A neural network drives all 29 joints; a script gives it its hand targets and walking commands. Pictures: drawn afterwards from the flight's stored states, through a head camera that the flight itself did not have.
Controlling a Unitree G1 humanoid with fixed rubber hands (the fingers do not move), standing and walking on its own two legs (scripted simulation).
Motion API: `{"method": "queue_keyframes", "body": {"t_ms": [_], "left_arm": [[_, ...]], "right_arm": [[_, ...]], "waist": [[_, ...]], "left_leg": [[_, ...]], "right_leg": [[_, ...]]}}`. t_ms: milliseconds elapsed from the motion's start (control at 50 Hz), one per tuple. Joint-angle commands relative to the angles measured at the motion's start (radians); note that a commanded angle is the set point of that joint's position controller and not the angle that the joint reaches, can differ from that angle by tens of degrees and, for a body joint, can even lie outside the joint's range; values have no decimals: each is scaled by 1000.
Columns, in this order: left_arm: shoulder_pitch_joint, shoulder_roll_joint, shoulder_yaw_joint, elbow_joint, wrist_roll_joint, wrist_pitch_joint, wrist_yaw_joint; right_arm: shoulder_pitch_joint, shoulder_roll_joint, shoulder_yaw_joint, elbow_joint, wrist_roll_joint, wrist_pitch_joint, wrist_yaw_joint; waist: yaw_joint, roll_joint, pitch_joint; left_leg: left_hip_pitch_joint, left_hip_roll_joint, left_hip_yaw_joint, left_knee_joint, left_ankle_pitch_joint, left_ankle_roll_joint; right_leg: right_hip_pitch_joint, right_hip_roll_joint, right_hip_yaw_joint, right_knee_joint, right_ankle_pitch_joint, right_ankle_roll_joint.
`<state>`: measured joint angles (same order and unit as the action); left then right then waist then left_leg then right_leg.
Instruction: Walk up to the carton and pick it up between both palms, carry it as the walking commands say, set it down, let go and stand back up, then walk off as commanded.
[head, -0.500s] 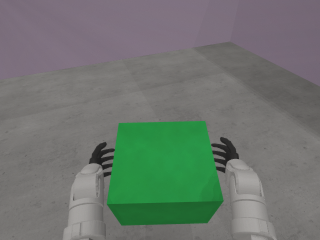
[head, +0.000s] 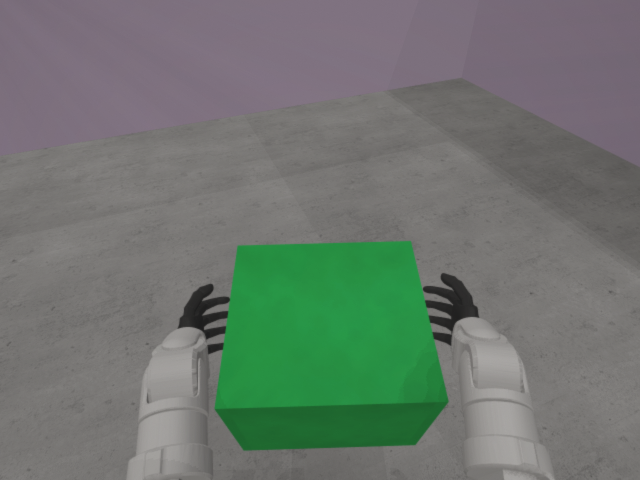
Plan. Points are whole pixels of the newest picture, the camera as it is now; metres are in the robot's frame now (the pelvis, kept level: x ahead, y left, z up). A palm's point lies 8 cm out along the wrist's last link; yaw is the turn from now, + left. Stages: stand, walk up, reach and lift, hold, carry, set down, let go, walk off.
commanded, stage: carry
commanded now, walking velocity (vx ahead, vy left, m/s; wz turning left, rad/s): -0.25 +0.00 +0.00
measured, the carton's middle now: (327, 346) +0.33 +0.01 -0.04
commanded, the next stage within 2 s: none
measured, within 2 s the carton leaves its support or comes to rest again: neither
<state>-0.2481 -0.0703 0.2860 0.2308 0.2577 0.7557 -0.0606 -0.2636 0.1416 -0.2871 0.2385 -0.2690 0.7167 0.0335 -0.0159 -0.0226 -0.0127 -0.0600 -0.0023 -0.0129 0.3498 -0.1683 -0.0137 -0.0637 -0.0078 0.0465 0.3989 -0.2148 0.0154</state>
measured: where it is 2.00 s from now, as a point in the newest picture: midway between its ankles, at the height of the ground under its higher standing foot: outside the picture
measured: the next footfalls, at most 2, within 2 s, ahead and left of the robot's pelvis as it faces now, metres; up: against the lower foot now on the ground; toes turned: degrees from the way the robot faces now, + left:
right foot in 0.56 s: -0.06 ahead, -0.11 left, +0.00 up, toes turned -2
left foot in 0.96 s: -0.16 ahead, +0.16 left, +0.00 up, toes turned +0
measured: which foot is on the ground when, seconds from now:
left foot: down 0.00-0.56, up 0.58-0.94, down 0.96-1.00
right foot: down 0.00-0.22, up 0.24-0.54, down 0.56-0.96, up 0.98-1.00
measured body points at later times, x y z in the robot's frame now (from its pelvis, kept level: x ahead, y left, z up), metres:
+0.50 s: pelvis -0.06 +0.01 -0.01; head -0.04 +0.02 +0.43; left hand +0.23 +0.19 +0.08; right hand +0.24 -0.15 +0.10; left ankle +0.02 +0.13 -0.74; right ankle -0.10 -0.11 -0.71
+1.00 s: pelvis -0.19 +0.05 -0.02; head -0.19 +0.06 +0.43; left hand +0.08 +0.23 +0.07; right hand +0.09 -0.12 +0.09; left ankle -0.20 +0.16 -0.75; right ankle -0.12 -0.10 -0.73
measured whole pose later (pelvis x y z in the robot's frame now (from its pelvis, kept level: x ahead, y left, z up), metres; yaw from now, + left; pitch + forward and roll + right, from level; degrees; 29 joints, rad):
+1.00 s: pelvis -0.19 +0.05 -0.02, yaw -1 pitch +2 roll -1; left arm -0.15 -0.13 0.17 -0.48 0.16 1.28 0.13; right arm -0.19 0.14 -0.09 -0.46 -0.20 1.26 -0.14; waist -0.01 -0.01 -0.04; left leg -0.31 0.01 0.01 0.61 -0.34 0.01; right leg -0.50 -0.05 0.00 0.72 -0.35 0.02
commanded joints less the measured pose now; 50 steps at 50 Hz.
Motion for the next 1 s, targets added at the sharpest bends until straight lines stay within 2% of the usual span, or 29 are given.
{"method": "queue_keyframes", "body": {"t_ms": [0, 80, 120, 140, 160, 180, 200, 280, 300, 340, 420, 440, 460, 480, 500, 520, 560, 600, 660, 720, 760, 780, 820, 860, 880, 900, 920, 940, 980], "left_arm": [[-585, -904, -698, -203, -336, -18, -236], [-540, -951, -821, -472, -476, 56, -198], [-502, -994, -877, -558, -517, 124, -173], [-448, -985, -887, -567, -519, 166, -157], [-464, -993, -915, -616, -539, 192, -143], [-415, -957, -891, -602, -530, 235, -131], [-417, -973, -916, -658, -552, 274, -116], [-438, -984, -898, -705, -544, 372, -73], [-386, -989, -894, -694, -541, 398, -62], [-386, -950, -881, -712, -532, 442, -42], [-377, -986, -894, -821, -577, 475, -18], [-324, -971, -869, -798, -565, 487, -20], [-307, -972, -865, -796, -570, 493, -18], [-309, -963, -853, -816, -571, 498, -20], [-285, -912, -838, -805, -556, 498, -23], [-279, -952, -834, -793, -564, 504, -25], [-324, -939, -835, -855, -564, 494, -36], [-339, -961, -830, -857, -553, 492, -38], [-249, -959, -788, -815, -547, 485, -37], [-191, -891, -763, -765, -509, 499, -30], [-274, -892, -812, -821, -537, 499, -30], [-246, -898, -784, -764, -524, 510, -32], [-252, -878, -795, -759, -519, 519, -26], [-290, -912, -810, -757, -522, 520, -28], [-286, -887, -795, -730, -509, 528, -26], [-306, -895, -812, -751, -515, 529, -23], [-359, -912, -829, -777, -530, 520, -31], [-348, -946, -833, -765, -534, 510, -35], [-410, -1020, -902, -777, -575, 493, -37]], "right_arm": [[-532, 857, 719, -154, 319, 10, 258], [-510, 934, 852, -412, 456, 86, 214], [-478, 952, 887, -513, 502, 142, 189], [-422, 931, 880, -527, 498, 187, 180], [-340, 932, 866, -518, 481, 219, 167], [-285, 905, 861, -521, 481, 259, 160], [-220, 908, 847, -543, 482, 294, 147], [-318, 946, 873, -656, 514, 393, 105], [-303, 914, 856, -685, 513, 413, 100], [-280, 899, 844, -655, 506, 459, 88], [-241, 941, 842, -726, 524, 500, 62], [-213, 917, 836, -732, 515, 512, 53], [-212, 918, 840, -738, 517, 516, 46], [-213, 910, 842, -757, 519, 517, 42], [-224, 890, 864, -778, 522, 525, 38], [-272, 908, 876, -802, 537, 532, 34], [-290, 956, 883, -772, 552, 522, 38], [-312, 987, 916, -797, 564, 522, 41], [-290, 979, 937, -814, 576, 520, 27], [-267, 910, 930, -779, 556, 541, 26], [-216, 905, 891, -747, 528, 545, 26], [-255, 911, 909, -747, 541, 553, 23], [-235, 882, 876, -710, 532, 557, 30], [-238, 895, 862, -709, 534, 558, 48], [-253, 879, 855, -681, 529, 562, 49], [-221, 867, 830, -661, 525, 558, 57], [-233, 901, 846, -673, 538, 543, 61], [-225, 899, 844, -703, 543, 540, 76], [-249, 932, 826, -733, 538, 521, 85]], "waist": [[16, 54, -130], [19, -104, -403], [22, -15, -450], [21, 15, -453], [8, 87, -470], [-2, 211, -456], [-1, 324, -470], [20, 155, -341], [26, 216, -331], [25, 169, -295], [12, 257, -393], [24, 223, -422], [30, 143, -444], [26, 57, -460], [23, -261, -420], [33, -334, -372], [25, -75, -299], [19, -114, -282], [21, -144, -350], [30, -201, -289], [27, -200, -265], [31, -263, -286], [26, -253, -306], [7, -201, -309], [15, -25, -292], [6, 293, -266], [8, 295, -220], [19, 206, -182], [24, 191, -269]], "left_leg": [[-172, 128, -28, 87, 30, 9], [-161, 91, 71, 220, 99, 8], [-121, 110, 61, 230, 300, 5], [-75, 134, 44, 213, 397, 26], [30, 228, -52, 218, 717, 75], [115, 330, -155, 212, 1005, 152], [104, 393, -207, 168, 1053, 211], [-225, 303, -106, 64, 452, 248], [-252, 275, -93, 46, 345, 225], [-320, 278, -95, 26, 211, 223], [-53, 263, -88, 179, 606, 199], [-83, 257, -81, 213, 534, 179], [-97, 229, -69, 215, 421, 137], [-208, 160, -30, 329, 272, 80], [-486, 50, 44, 451, -208, 7], [-555, -1, 40, 704, -469, -4], [-564, 12, -39, 887, -329, -4], [-590, 19, 2, 932, -230, 0], [-579, -2, 56, 811, -241, -22], [-487, -7, 88, 678, -310, -27], [-442, -15, 97, 552, -325, -26], [-391, -24, 111, 480, -332, -14], [-298, -10, 94, 321, -301, -7], [-180, 24, 55, 64, -171, -2], [-100, 81, -20, 5, -169, 7], [-82, 353, -332, -74, 115, 91], [-243, 476, -373, -71, 275, 192], [-311, 425, -250, -44, 347, 184], [-202, 318, -132, 44, 542, 175]], "right_leg": [[-226, -127, 40, 13, 64, -20], [-69, -189, 62, 142, 624, -62], [-96, -176, 47, 241, 795, -57], [-168, -158, 20, 276, 674, -32], [-314, -102, -30, 365, 404, -9], [-481, -45, -65, 475, 53, 19], [-496, -25, -56, 592, -364, 18], [-455, -19, -55, 788, -318, -1], [-452, -21, -63, 762, -297, 0], [-423, -11, -96, 684, -283, 8], [-404, -10, -105, 289, -281, 6], [-312, -10, -111, 143, -197, 10], [-249, -13, -108, 0, -49, 5], [-122, -143, 48, -31, 274, -28], [8, -328, 274, 9, 651, -95], [-91, -425, 357, -9, 767, -195], [-170, -366, 238, -19, 608, -174], [-145, -290, 114, 32, 657, -158], [-37, -273, 98, 71, 830, -138], [-133, -286, 165, -11, 608, -161], [-155, -283, 179, -3, 635, -170], [-137, -278, 175, -28, 496, -156], [-182, -283, 179, -37, 342, -149], [-259, -228, 125, 45, 154, -92], [-367, -172, 67, 139, 23, -56], [-562, -55, -68, 361, -272, 8], [-521, -14, -71, 647, -433, 6], [-476, -18, 10, 803, -397, 0], [-524, -8, 17, 882, -284, 2]]}}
